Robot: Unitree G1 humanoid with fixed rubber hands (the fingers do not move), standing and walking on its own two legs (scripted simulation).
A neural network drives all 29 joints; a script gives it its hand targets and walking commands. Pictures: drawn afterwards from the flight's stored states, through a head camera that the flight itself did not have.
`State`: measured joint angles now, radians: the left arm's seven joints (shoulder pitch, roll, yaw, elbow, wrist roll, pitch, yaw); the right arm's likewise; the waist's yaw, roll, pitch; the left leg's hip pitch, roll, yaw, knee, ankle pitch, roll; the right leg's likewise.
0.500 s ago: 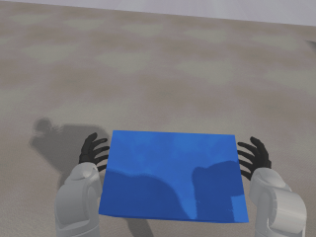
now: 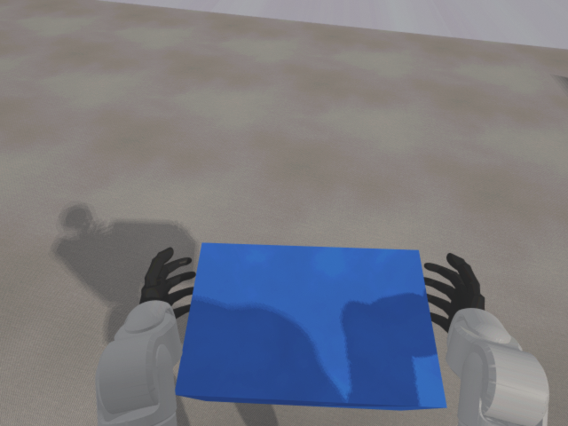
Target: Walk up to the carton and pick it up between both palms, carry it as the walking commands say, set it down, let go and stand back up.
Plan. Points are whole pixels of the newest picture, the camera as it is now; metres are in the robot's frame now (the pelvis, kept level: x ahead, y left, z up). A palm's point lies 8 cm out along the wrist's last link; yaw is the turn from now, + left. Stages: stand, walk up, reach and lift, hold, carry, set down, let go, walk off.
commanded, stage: carry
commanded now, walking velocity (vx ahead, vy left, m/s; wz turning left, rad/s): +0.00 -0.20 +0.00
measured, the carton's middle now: (305, 330) +0.26 +0.00 +0.00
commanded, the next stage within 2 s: none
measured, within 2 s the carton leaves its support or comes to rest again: neither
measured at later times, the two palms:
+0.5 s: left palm (245, 322) +0.23 +0.08 +0.08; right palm (552, 328) +0.23 -0.29 +0.09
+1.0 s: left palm (362, 347) +0.20 -0.05 +0.09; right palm out of the picture +0.21 -0.42 +0.10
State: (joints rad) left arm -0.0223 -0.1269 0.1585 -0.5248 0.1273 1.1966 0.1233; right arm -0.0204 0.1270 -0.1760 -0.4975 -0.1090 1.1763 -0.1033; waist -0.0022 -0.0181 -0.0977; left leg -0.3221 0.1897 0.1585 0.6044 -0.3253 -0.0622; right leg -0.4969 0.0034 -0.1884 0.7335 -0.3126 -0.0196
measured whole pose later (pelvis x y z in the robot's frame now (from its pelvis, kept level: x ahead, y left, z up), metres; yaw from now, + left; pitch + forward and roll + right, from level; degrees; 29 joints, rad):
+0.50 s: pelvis -0.01 -0.11 +0.00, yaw +0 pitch +4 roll -2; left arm -0.01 -0.13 0.15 -0.56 0.11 1.19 0.12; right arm -0.01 0.13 -0.18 -0.52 -0.11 1.16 -0.09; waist 0.00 -0.01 -0.06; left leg -0.37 0.19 0.18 0.63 -0.30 -0.05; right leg -0.51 -0.01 -0.09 0.88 -0.41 -0.02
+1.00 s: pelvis -0.03 -0.25 +0.00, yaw +1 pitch +4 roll -1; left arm 0.00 -0.13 0.15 -0.56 0.12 1.20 0.12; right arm -0.02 0.13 -0.18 -0.51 -0.11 1.17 -0.09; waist 0.01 -0.02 -0.08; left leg -0.35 0.15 0.19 0.57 -0.28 -0.02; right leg -0.52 0.01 -0.08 0.87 -0.38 -0.01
